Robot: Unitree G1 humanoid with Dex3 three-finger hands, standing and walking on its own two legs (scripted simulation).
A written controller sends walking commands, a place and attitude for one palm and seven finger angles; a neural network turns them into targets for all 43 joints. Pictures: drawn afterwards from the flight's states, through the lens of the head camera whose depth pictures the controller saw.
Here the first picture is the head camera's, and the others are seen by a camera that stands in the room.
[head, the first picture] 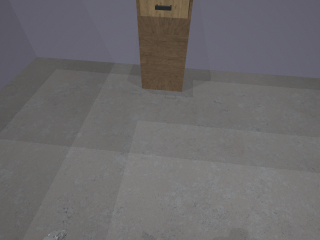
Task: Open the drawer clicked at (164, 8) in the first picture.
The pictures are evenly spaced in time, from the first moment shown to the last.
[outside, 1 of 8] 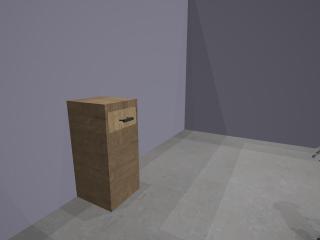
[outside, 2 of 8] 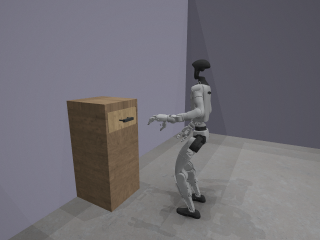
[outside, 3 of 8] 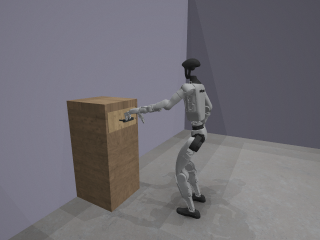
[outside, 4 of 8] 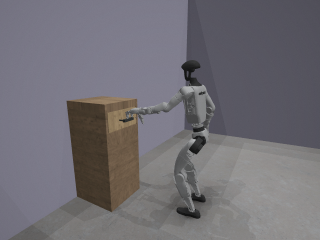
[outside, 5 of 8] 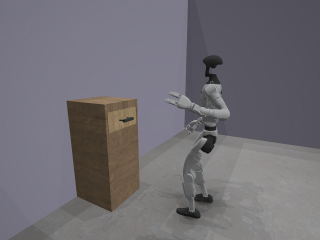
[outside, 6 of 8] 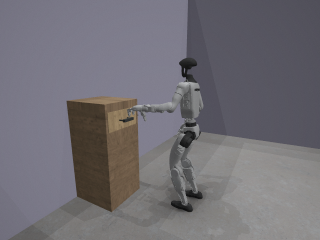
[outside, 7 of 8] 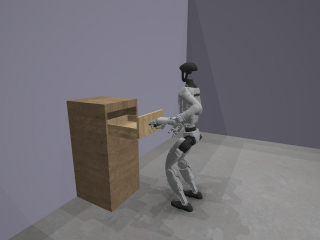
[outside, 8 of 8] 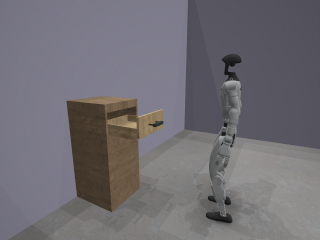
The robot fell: no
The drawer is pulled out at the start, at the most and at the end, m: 0.00 0.29 0.29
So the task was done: yes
